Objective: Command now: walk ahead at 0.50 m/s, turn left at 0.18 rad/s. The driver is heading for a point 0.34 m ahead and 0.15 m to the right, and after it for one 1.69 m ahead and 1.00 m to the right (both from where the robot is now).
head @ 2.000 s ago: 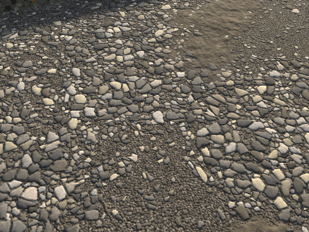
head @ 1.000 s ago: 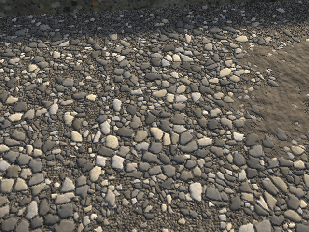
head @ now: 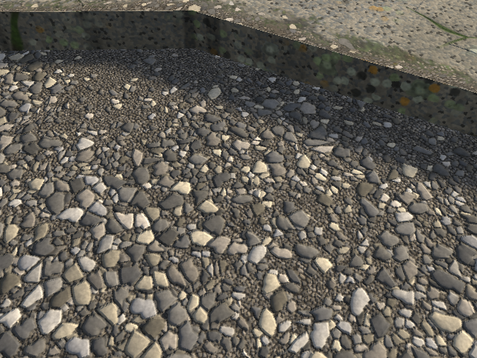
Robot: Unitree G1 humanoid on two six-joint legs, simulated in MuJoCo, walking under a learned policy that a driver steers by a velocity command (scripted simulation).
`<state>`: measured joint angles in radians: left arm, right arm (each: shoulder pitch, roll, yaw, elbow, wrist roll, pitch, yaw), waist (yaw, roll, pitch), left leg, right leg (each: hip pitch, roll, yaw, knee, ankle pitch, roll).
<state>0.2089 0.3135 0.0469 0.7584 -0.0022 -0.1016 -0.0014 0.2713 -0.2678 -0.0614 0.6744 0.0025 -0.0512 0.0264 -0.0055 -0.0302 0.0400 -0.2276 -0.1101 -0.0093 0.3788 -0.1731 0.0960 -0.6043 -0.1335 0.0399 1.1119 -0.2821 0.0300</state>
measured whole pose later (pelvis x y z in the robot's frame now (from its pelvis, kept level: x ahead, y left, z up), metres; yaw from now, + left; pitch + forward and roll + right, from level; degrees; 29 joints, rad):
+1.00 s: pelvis +0.58 -0.10 +0.00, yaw -30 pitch +1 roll +2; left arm 0.27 0.33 0.07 0.66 -0.03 -0.01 0.00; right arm 0.26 -0.26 -0.06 0.75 -0.01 -0.10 0.00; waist -0.03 -0.06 0.02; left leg -0.20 -0.03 0.06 0.38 -0.20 0.03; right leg -0.57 -0.04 0.06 1.14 -0.32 0.00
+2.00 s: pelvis +1.01 -0.48 +0.01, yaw -53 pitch +0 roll +0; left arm 0.25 0.30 0.04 0.80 0.05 -0.03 -0.03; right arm 0.34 -0.26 -0.03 0.86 -0.02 -0.08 0.01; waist -0.02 -0.05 0.03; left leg -0.14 -0.04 0.06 0.32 -0.19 0.07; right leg -0.46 0.00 0.04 1.02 -0.27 -0.04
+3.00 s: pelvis +1.08 -0.68 +0.00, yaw -38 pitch +2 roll -1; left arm 0.10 0.27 0.06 0.86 -0.03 0.01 0.05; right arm 0.17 -0.29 -0.09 0.82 0.02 0.04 -0.07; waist -0.03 0.02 0.04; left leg -0.28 -0.03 -0.17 0.47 -0.23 -0.01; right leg -0.33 0.05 0.05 0.67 -0.38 0.10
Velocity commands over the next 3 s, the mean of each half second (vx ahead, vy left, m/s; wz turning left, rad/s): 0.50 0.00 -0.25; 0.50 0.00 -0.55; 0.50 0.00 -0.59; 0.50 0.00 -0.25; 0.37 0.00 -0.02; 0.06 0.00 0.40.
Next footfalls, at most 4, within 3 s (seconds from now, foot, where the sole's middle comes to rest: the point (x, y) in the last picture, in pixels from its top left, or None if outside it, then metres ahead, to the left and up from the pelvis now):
0.30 right None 0.37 -0.16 -0.78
0.80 left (253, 286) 0.67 -0.02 -0.78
1.30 right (373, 254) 0.78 -0.40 -0.78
1.78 left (371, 178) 1.09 -0.46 -0.78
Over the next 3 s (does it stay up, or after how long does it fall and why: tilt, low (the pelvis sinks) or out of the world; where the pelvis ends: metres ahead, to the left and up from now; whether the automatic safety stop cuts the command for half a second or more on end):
stays up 1.08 -0.68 0.00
